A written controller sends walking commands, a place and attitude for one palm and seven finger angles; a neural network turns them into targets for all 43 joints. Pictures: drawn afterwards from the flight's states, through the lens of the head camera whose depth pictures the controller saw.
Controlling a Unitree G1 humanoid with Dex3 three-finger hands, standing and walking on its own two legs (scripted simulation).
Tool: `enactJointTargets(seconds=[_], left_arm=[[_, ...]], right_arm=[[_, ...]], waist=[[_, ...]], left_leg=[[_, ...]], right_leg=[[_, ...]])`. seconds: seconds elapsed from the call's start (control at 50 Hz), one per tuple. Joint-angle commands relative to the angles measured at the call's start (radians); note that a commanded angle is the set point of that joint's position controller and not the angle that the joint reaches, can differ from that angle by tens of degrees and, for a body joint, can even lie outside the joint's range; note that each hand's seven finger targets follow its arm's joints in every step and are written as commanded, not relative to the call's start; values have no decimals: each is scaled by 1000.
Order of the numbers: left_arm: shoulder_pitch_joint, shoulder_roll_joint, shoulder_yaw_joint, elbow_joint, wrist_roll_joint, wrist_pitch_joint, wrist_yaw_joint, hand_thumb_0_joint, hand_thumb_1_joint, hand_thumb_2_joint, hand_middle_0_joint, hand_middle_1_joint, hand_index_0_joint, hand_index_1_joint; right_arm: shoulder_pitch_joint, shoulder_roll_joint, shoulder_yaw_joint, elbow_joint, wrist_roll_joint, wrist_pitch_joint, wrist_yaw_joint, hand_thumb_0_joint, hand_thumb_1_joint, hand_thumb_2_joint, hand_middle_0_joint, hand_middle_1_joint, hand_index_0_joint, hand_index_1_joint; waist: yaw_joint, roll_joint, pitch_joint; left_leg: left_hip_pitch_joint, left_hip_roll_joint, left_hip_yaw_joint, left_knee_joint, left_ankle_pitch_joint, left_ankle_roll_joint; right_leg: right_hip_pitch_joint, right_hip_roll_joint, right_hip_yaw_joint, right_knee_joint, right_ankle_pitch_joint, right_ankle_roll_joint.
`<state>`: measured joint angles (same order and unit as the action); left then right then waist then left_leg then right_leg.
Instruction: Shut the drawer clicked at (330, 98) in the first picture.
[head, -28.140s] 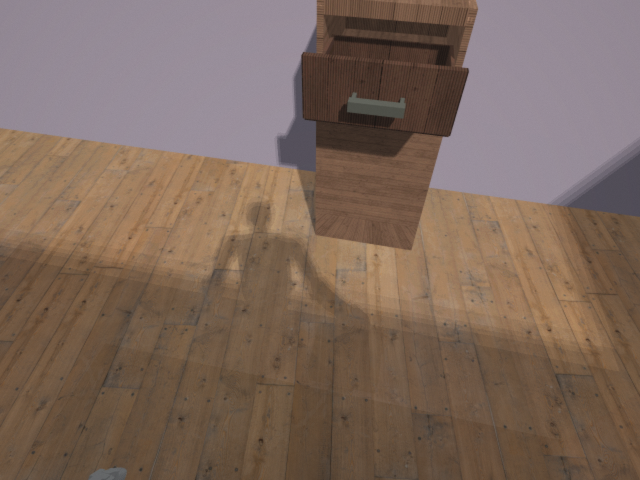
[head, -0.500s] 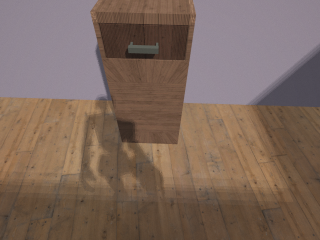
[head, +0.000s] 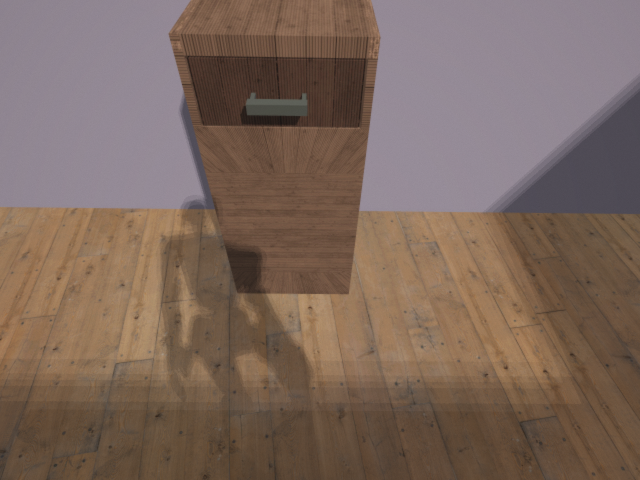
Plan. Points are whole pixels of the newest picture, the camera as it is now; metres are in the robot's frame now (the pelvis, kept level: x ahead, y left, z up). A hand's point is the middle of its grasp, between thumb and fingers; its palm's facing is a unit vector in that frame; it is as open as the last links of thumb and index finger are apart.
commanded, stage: let the arm hang, fingers relaxed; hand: left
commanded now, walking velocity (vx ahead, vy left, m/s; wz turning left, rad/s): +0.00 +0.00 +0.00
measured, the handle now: (278, 102) +0.84 +0.14 +0.04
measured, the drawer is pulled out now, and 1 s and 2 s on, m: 0.00 0.00 0.00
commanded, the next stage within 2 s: look to check the result in 0.04 s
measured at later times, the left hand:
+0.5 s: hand out of the picture +0.01 +0.16 -0.18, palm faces +0.02 -0.98 -0.19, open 7.4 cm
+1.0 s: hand out of the picture +0.03 +0.16 -0.17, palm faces +0.01 -0.98 -0.20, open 7.4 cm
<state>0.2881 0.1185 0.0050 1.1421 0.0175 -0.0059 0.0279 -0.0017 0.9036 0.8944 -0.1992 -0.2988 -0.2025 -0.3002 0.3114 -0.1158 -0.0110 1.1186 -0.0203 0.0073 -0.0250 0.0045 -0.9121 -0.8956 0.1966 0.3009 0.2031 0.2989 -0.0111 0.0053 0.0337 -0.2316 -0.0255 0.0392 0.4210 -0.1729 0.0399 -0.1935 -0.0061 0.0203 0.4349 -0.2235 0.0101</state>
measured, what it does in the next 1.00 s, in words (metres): stands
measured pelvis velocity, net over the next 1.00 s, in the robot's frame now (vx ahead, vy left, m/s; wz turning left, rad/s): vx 0.03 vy -0.02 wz -0.01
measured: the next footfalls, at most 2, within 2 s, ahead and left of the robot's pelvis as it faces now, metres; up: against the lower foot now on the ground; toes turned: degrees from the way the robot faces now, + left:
none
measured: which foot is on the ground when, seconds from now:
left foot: down 0.00-1.00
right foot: down 0.00-1.00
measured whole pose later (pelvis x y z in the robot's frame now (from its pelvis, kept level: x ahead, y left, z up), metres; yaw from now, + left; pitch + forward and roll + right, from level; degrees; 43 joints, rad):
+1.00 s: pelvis +0.03 -0.02 +0.00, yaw -1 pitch -1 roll +0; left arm 0.24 0.16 0.01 1.16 0.01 -0.02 0.03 0.00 0.90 0.89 -0.20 -0.30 -0.20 -0.30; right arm 0.24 -0.16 -0.01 1.14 -0.02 0.00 -0.03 0.00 -0.91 -0.90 0.20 0.30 0.20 0.30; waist -0.01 0.01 0.05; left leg -0.17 0.00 0.04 0.39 -0.20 0.01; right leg -0.14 0.02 0.02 0.40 -0.24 -0.01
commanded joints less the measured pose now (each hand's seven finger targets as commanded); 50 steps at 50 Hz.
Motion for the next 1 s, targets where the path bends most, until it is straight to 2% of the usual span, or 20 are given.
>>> enactJointTargets(seconds=[0.0, 0.14, 0.2, 0.28, 0.38, 0.5, 0.56, 0.8, 0.84, 0.94, 0.98], left_arm=[[80, 106, 20, -14, -4, -8, 12, 0, 900, 900, -200, -300, -200, -300], [78, 110, 22, -9, -7, -13, 15, 0, 900, 900, -200, -300, -200, -300], [68, 109, 22, -8, -7, -11, 15, 0, 900, 900, -200, -300, -200, -300], [65, 114, 22, -7, -7, -10, 15, 0, 900, 900, -200, -300, -200, -300], [59, 123, 24, -6, -7, -13, 14, 0, 900, 900, -200, -300, -200, -300], [47, 130, 25, -6, -7, -14, 12, 0, 900, 900, -200, -300, -200, -300], [46, 134, 24, -7, -7, -16, 12, 0, 900, 900, -200, -300, -200, -300], [23, 151, 26, -8, -8, -16, 10, 0, 900, 900, -200, -300, -200, -300], [26, 157, 28, -9, -8, -19, 10, 0, 900, 900, -200, -300, -200, -300], [15, 166, 30, -12, -9, -22, 10, 0, 900, 900, -200, -300, -200, -300], [6, 165, 29, -12, -9, -20, 10, 0, 900, 900, -200, -300, -200, -300]], right_arm=[[77, -96, -21, -12, 4, -16, -12, 0, -900, -900, 200, 300, 200, 300], [74, -101, -23, -6, 7, -19, -14, 0, -900, -900, 200, 300, 200, 300], [74, -100, -20, 2, 5, -17, -15, 0, -900, -900, 200, 300, 200, 300], [70, -102, -20, 2, 6, -15, -14, 0, -900, -900, 200, 300, 200, 300], [57, -113, -21, 2, 5, -17, -14, 0, -900, -900, 200, 300, 200, 300], [41, -122, -21, 3, 6, -18, -15, 0, -900, -900, 200, 300, 200, 300], [32, -125, -22, 1, 6, -18, -14, 0, -900, -900, 200, 300, 200, 300], [5, -142, -21, 5, 6, -19, -15, 0, -900, -900, 200, 300, 200, 300], [1, -149, -23, 2, 7, -19, -15, 0, -900, -900, 200, 300, 200, 300], [-7, -157, -24, 2, 8, -22, -16, 0, -900, -900, 200, 300, 200, 300], [-9, -158, -22, 4, 7, -22, -17, 0, -900, -900, 200, 300, 200, 300]], waist=[[4, 18, 47], [4, -4, 31], [0, 11, 52], [0, 0, 68], [0, 2, 40], [1, 7, 50], [1, -13, 44], [1, 8, 36], [4, -15, 25], [3, 0, 2], [1, -6, 18]], left_leg=[[22, 118, -126, -108, -67, 5], [61, 119, -109, -78, 34, 4], [54, 120, -110, -90, 8, 1], [48, 118, -108, -91, -11, 0], [70, 120, -105, -86, 16, 0], [71, 123, -102, -88, 29, -2], [81, 122, -97, -79, 50, -3], [94, 125, -96, -86, 68, -6], [103, 126, -95, -79, 83, -6], [119, 127, -92, -75, 119, -7], [113, 130, -90, -82, 121, -9]], right_leg=[[-68, -66, 60, -94, -9, -54], [-55, -71, 64, -93, 42, -54], [-59, -69, 65, -99, 21, -54], [-66, -69, 69, -107, 7, -55], [-51, -70, 73, -104, 29, -55], [-49, -72, 76, -109, 43, -55], [-43, -76, 75, -112, 64, -54], [-27, -77, 78, -117, 84, -54], [-23, -77, 81, -117, 101, -55], [-3, -80, 81, -111, 151, -55], [-5, -79, 79, -111, 156, -54]])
